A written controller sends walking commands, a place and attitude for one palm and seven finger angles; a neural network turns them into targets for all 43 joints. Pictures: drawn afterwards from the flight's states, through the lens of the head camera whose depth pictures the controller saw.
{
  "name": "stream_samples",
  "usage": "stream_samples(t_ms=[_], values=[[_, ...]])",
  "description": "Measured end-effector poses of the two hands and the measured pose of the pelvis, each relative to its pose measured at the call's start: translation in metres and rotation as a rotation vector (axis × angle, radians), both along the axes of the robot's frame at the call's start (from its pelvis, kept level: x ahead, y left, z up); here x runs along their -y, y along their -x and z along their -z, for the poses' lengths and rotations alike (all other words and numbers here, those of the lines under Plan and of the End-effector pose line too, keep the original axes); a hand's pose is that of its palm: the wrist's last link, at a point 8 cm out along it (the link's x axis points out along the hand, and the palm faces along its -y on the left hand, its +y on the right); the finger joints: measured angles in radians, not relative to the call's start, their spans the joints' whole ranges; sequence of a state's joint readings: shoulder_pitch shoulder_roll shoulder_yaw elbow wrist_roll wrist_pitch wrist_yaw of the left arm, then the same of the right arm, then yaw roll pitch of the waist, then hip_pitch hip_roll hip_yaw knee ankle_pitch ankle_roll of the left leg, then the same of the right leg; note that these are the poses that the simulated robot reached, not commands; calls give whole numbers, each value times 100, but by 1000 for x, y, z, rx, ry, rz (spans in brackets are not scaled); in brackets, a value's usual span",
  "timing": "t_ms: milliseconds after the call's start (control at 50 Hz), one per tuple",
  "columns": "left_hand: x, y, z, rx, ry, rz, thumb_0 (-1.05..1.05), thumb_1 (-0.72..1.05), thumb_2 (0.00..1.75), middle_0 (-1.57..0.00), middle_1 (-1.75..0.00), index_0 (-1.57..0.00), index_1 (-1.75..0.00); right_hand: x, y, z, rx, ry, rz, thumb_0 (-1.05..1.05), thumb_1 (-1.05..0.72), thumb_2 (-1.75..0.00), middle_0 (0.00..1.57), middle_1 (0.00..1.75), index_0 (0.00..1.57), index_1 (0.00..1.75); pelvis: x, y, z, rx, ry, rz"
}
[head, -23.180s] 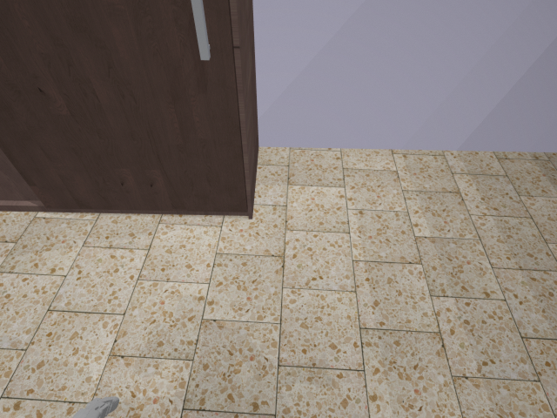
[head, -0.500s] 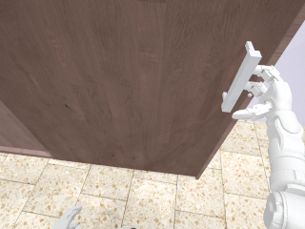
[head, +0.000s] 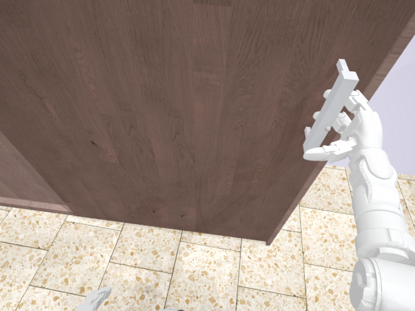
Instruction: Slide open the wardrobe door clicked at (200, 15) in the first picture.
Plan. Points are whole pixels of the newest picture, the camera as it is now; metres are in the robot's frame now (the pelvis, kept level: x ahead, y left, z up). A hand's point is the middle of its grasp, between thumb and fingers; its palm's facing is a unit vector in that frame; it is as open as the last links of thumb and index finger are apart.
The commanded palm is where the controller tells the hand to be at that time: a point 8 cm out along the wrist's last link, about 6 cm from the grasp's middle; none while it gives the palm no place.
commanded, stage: slide the fingers in behind the handle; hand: right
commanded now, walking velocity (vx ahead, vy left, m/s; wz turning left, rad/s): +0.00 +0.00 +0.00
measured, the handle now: (324, 110) +0.49 -0.18 +0.14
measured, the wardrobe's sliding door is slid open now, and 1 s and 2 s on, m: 0.00 0.00 0.00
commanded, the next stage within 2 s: grip the handle and tug to test in 0.62 s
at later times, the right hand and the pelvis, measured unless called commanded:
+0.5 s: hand (322, 129) +0.43 -0.16 +0.14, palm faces +0.03 +1.00 -0.01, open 14.1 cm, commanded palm +0.40 -0.21 +0.14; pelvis -0.01 +0.01 +0.00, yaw +0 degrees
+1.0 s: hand (321, 128) +0.43 -0.16 +0.14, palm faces +0.01 +1.00 -0.02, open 12.1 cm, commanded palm +0.40 -0.21 +0.14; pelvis -0.01 +0.01 +0.00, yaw +0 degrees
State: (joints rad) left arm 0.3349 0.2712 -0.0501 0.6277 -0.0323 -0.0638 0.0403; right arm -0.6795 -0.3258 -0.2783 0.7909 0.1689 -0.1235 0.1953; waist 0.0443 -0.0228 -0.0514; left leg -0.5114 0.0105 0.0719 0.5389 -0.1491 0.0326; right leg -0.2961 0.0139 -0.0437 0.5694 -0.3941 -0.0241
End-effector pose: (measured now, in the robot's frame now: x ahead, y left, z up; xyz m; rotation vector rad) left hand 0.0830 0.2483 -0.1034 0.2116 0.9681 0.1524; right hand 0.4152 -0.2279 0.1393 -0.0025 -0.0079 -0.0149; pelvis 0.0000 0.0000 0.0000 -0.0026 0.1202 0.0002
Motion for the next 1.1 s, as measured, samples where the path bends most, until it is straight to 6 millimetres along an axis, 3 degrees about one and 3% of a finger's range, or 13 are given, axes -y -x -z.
stream_samples(t_ms=[240,800,920,1100], values=[[-5,6,0,11,3,-9,1,90,90,-20,-30,-21,-30,-13,3,-4,14,5,-1,-1,50,-30,30,120,30,120,-3,5,0,8,6,-6],[-15,11,1,13,-5,-8,1,90,90,-20,-30,-21,-30,-8,7,-5,16,15,9,-1,48,-31,30,121,29,120,-10,11,1,3,12,-3],[-14,11,2,7,-5,-5,1,90,90,-20,-30,-21,-30,-9,6,-5,13,13,10,-1,35,-36,31,122,30,122,-9,11,1,1,11,0],[-11,9,2,9,1,-4,1,90,90,-20,-30,-21,-30,-15,0,-4,9,6,7,0,0,-52,35,128,35,127,-8,10,1,-4,11,-3]])
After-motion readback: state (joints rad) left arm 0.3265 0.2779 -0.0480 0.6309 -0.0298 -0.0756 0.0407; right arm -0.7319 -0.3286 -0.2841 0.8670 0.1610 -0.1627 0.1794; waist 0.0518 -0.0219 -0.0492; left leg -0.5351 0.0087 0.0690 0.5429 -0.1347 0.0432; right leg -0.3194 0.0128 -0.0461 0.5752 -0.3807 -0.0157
